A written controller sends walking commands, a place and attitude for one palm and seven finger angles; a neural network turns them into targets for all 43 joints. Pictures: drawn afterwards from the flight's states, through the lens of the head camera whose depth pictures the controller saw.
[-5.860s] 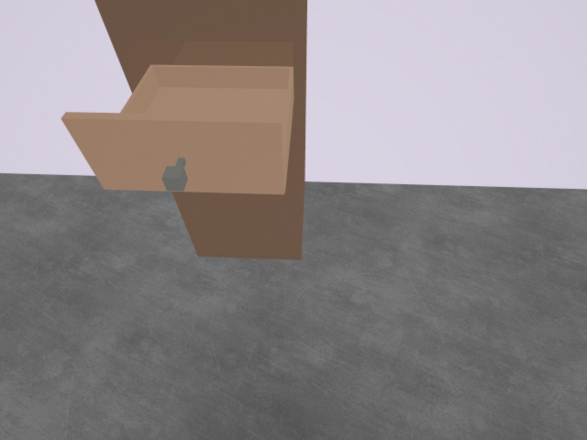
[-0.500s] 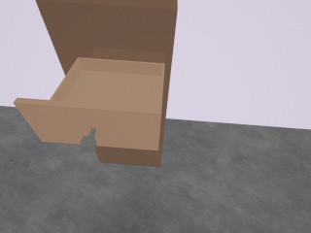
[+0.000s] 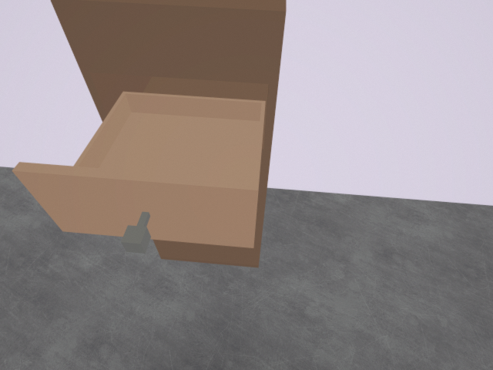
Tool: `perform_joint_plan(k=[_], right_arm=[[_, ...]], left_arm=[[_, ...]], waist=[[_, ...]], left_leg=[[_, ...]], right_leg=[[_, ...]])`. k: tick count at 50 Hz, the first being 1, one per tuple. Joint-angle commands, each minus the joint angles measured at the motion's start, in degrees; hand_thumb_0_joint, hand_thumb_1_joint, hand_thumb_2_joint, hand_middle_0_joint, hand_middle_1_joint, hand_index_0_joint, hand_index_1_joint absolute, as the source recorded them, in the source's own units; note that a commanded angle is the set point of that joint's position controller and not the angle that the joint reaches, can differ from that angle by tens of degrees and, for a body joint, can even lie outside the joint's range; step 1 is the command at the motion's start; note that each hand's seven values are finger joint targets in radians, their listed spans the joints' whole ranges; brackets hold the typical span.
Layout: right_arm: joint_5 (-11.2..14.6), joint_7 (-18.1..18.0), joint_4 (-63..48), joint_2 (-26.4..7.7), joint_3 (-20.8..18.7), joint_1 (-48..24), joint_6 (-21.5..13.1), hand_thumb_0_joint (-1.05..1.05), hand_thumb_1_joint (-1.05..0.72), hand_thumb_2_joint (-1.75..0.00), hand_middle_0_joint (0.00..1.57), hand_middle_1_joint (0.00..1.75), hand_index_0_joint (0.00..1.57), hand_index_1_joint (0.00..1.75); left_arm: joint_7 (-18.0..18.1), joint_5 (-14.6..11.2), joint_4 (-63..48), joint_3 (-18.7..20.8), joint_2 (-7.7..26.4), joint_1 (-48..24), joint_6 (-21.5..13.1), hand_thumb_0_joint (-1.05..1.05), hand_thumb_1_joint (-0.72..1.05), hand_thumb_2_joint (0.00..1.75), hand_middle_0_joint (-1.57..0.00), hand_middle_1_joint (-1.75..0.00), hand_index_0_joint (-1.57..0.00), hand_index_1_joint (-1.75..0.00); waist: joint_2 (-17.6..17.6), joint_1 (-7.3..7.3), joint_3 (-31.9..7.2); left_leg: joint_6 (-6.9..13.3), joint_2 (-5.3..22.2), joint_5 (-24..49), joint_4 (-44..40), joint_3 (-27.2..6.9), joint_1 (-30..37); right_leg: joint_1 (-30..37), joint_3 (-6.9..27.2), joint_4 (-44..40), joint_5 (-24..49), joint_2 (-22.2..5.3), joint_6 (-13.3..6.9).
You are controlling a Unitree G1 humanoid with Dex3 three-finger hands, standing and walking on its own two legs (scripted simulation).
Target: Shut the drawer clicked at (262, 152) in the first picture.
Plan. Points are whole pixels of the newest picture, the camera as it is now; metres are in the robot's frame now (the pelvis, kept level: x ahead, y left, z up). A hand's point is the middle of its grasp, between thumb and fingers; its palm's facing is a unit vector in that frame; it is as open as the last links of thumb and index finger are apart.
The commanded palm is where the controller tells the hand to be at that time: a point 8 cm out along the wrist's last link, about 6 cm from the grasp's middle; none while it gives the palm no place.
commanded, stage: come to a stop and stand still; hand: left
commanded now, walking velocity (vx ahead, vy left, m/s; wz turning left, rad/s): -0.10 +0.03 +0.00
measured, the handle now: (139, 230) +0.32 +0.21 +0.04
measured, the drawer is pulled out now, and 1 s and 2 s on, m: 0.30 0.30 0.30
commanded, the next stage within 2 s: look again from close up in 1.14 s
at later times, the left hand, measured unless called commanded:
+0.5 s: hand out of the picture +0.09 +0.18 -0.16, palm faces +0.01 -0.97 -0.25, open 7.4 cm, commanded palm none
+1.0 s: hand out of the picture +0.04 +0.12 -0.15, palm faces -0.02 -0.96 -0.26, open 7.3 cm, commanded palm none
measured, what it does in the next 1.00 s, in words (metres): steps on the spot: right foot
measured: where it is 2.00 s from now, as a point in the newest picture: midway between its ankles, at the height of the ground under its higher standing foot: outside the picture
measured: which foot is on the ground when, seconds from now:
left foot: down 0.00-1.00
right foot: down 0.00-0.12, up 0.14-0.50, down 0.52-1.00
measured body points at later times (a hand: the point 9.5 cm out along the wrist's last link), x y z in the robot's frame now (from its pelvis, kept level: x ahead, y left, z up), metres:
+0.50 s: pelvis +0.02 -0.01 +0.00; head +0.05 -0.01 +0.45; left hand +0.09 +0.23 -0.14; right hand +0.08 -0.25 -0.15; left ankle +0.02 +0.09 -0.73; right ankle +0.04 -0.14 -0.71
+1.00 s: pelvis +0.00 -0.07 +0.01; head +0.00 -0.10 +0.46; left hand +0.04 +0.17 -0.13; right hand -0.06 -0.28 -0.17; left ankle +0.02 +0.09 -0.73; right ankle +0.03 -0.15 -0.73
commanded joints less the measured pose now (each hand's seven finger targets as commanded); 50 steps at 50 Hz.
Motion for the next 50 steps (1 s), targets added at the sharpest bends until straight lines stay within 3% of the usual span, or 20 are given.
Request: perform_joint_plan(k=[1,3,4,5,6,7,8,10,14,21,22,23,24,25,26,28,30,34,36,50], right_arm=[[-0.03,-0.07,-6.64,-3.65,-0.58,-6.39,-2.29,0.00,-0.90,-0.90,0.20,0.30,0.20,0.30],[0.53,-0.53,-6.00,-2.65,-0.17,-5.35,-2.36,0.00,-0.90,-0.90,0.20,0.30,0.20,0.30],[0.76,-0.86,-4.38,-2.74,-0.04,-1.41,-2.48,0.00,-0.90,-0.90,0.20,0.30,0.20,0.30],[0.63,-1.25,-2.18,-4.89,-0.52,4.70,-2.86,0.00,-0.90,-0.90,0.20,0.30,0.20,0.30],[0.49,-2.04,-0.94,-8.90,-1.30,9.65,-2.87,0.00,-0.90,-0.90,0.20,0.30,0.20,0.30],[1.12,-2.27,-0.39,-9.45,-1.48,11.04,-2.61,0.00,-0.90,-0.90,0.20,0.30,0.20,0.30],[1.15,-2.73,-0.60,-10.04,-1.17,8.17,-2.36,0.00,-0.90,-0.90,0.20,0.30,0.20,0.30],[0.82,-2.93,-2.44,-7.58,-1.05,2.80,-1.93,0.00,-0.90,-0.90,0.20,0.30,0.20,0.30],[0.54,-2.55,-5.12,-7.15,-1.50,-1.33,-1.01,0.00,-0.90,-0.90,0.20,0.30,0.20,0.30],[-0.62,-1.93,-7.84,-8.03,-3.02,-3.94,-0.27,0.00,-0.90,-0.90,0.20,0.30,0.20,0.30],[-0.66,-1.86,-7.96,-8.09,-3.18,-4.14,-0.27,0.00,-0.90,-0.90,0.20,0.30,0.20,0.30],[1.14,-1.68,-9.08,-12.73,-4.73,-8.07,-1.46,0.00,-0.90,-0.90,0.20,0.30,0.20,0.30],[0.94,-0.76,-12.78,-8.17,-3.89,-5.47,-0.86,0.00,-0.90,-0.90,0.20,0.30,0.20,0.30],[0.61,-0.81,-12.73,-6.44,-3.42,-2.61,-0.88,0.00,-0.90,-0.90,0.20,0.30,0.20,0.30],[0.70,-0.77,-11.74,-3.52,-2.71,-0.64,-0.55,0.00,-0.90,-0.90,0.20,0.30,0.20,0.30],[0.55,-0.15,-11.55,-2.44,-2.47,0.43,-0.62,0.00,-0.90,-0.90,0.20,0.30,0.20,0.30],[0.40,-0.53,-11.07,-6.12,-2.74,-0.01,-0.14,0.00,-0.90,-0.90,0.20,0.30,0.20,0.30],[0.28,-0.38,-10.54,-5.32,-1.78,0.04,0.49,0.00,-0.90,-0.90,0.20,0.30,0.20,0.30],[0.00,-0.14,-9.39,-4.97,-1.46,1.55,0.74,0.00,-0.90,-0.90,0.20,0.30,0.20,0.30],[-0.27,-0.30,-2.77,-2.92,-0.24,9.57,0.04,0.00,-0.90,-0.90,0.20,0.30,0.20,0.30]], left_arm=[[1.31,-0.04,0.90,2.21,8.74,10.31,-1.58,0.00,0.90,0.90,-0.20,-0.30,-0.20,-0.30],[1.95,0.29,0.54,2.06,7.88,9.12,-1.27,0.00,0.90,0.90,-0.20,-0.30,-0.20,-0.30],[2.03,-0.02,-0.10,1.69,7.42,6.25,-1.02,0.00,0.90,0.90,-0.20,-0.30,-0.20,-0.30],[2.15,-0.48,-1.07,1.40,6.69,4.43,-0.79,0.00,0.90,0.90,-0.20,-0.30,-0.20,-0.30],[2.33,-1.56,-1.71,0.94,5.48,3.82,-0.82,0.00,0.90,0.90,-0.20,-0.30,-0.20,-0.30],[2.81,-1.62,-3.05,0.56,4.96,1.95,-0.80,0.00,0.90,0.90,-0.20,-0.30,-0.20,-0.30],[2.97,-1.19,-3.49,1.33,6.63,-0.38,-0.01,0.00,0.90,0.90,-0.20,-0.30,-0.20,-0.30],[2.82,-0.68,-3.55,1.39,4.75,-1.37,1.22,0.00,0.90,0.90,-0.20,-0.30,-0.20,-0.30],[2.24,-0.42,-2.95,1.56,2.35,1.70,2.98,0.00,0.90,0.90,-0.20,-0.30,-0.20,-0.30],[1.46,-0.27,-7.87,2.56,3.30,-4.74,3.35,0.00,0.90,0.90,-0.20,-0.30,-0.20,-0.30],[1.39,-0.26,-8.38,2.53,3.46,-4.67,3.09,0.00,0.90,0.90,-0.20,-0.30,-0.20,-0.30],[2.63,-0.63,-4.45,2.10,5.92,1.26,1.44,0.00,0.90,0.90,-0.20,-0.30,-0.20,-0.30],[2.15,-0.37,-9.12,2.52,8.18,-1.73,0.83,0.00,0.90,0.90,-0.20,-0.30,-0.20,-0.30],[1.85,-0.11,-9.90,3.43,9.35,-3.41,0.14,0.00,0.90,0.90,-0.20,-0.30,-0.20,-0.30],[1.91,-0.37,-9.32,3.08,11.19,-4.51,-0.47,0.00,0.90,0.90,-0.20,-0.30,-0.20,-0.30],[1.70,-0.17,-9.84,1.57,10.34,-7.14,-0.21,0.00,0.90,0.90,-0.20,-0.30,-0.20,-0.30],[1.52,-0.62,-9.59,1.47,8.08,-8.82,0.30,0.00,0.90,0.90,-0.20,-0.30,-0.20,-0.30],[1.11,-0.81,-8.76,0.81,8.29,-9.07,0.36,0.00,0.90,0.90,-0.20,-0.30,-0.20,-0.30],[1.04,-0.89,-8.62,1.03,8.87,-8.94,0.56,0.00,0.90,0.90,-0.20,-0.30,-0.20,-0.30],[0.55,-1.15,-5.58,1.79,7.53,-6.78,0.01,0.00,0.90,0.90,-0.20,-0.30,-0.20,-0.30]], waist=[[-13.25,2.72,5.95],[-8.80,1.49,4.49],[-8.19,-1.29,2.26],[-3.84,-3.58,-2.57],[6.16,-4.77,-7.68],[12.49,-4.51,-7.97],[11.98,-3.44,-4.28],[7.62,-1.74,2.78],[4.71,0.24,1.34],[9.17,-0.48,0.50],[9.20,-0.35,0.10],[6.54,2.24,-10.10],[-1.91,0.78,-9.28],[-0.74,-0.88,-10.28],[-3.54,-2.40,-9.51],[4.45,-3.83,-4.11],[-3.24,-2.90,-2.09],[-6.91,-2.64,6.24],[-4.08,-2.68,7.78],[-2.51,-2.34,3.36]], left_leg=[[-0.66,0.85,-8.03,8.64,0.99,-16.68],[-0.88,1.22,-5.48,1.93,0.73,-12.25],[-0.62,0.76,5.00,-6.65,0.75,-2.69],[0.92,3.63,30.82,-7.47,-2.08,10.59],[5.90,12.54,59.16,-3.51,-10.85,22.89],[10.87,19.59,80.45,-6.85,-14.71,25.40],[11.77,20.20,80.88,-8.91,-13.67,21.53],[10.47,18.52,66.82,-11.92,-10.19,12.21],[8.57,16.28,57.90,-13.16,-5.66,8.36],[8.73,16.50,40.82,-13.10,-6.99,4.97],[8.46,16.80,39.10,-12.53,-7.58,4.85],[3.89,16.79,47.52,1.06,-5.59,12.94],[1.09,10.79,25.29,2.13,-3.10,3.83],[-0.91,5.30,13.95,4.63,-0.56,2.13],[-1.79,2.66,-0.22,3.95,-0.67,-0.10],[-1.55,2.14,6.74,-7.56,-1.95,6.11],[0.08,7.89,16.59,-5.26,-4.81,5.54],[-1.05,4.81,1.66,-8.64,-2.92,2.80],[-1.15,4.11,-0.31,-9.31,-2.56,3.46],[-1.67,3.81,1.48,-10.67,-3.10,3.30]], right_leg=[[8.72,16.52,-10.16,37.64,-15.45,-11.34],[9.99,10.91,-3.79,57.05,-13.62,-10.39],[5.96,5.95,1.43,61.55,-10.31,-7.37],[-0.68,1.66,8.84,54.90,-5.43,-3.65],[-10.68,-1.85,15.61,32.87,-1.76,-0.62],[-15.31,-1.18,22.30,-6.27,0.25,0.02],[-15.89,1.84,24.32,-11.44,-1.52,-0.10],[-15.46,1.16,23.21,-8.24,-3.43,0.19],[-13.79,-1.97,22.88,1.38,-2.32,0.96],[-12.81,-1.96,16.79,2.70,-1.89,0.17],[-11.44,-2.11,13.60,3.18,-1.91,-0.06],[-10.51,1.67,5.21,8.07,-4.87,-1.43],[-5.47,4.37,-1.68,19.33,-5.33,-2.03],[-3.26,12.04,-0.89,35.68,-11.40,-5.39],[-1.10,12.53,-0.43,44.77,-14.21,-8.44],[-8.20,5.39,1.91,33.18,-9.24,-5.34],[-10.31,2.07,0.42,19.52,-3.77,-2.38],[-14.37,6.06,-8.82,4.66,-5.84,-3.19],[-16.73,7.45,-11.64,-4.10,-5.76,-3.64],[-12.29,7.17,-15.53,-7.21,-6.34,-4.23]])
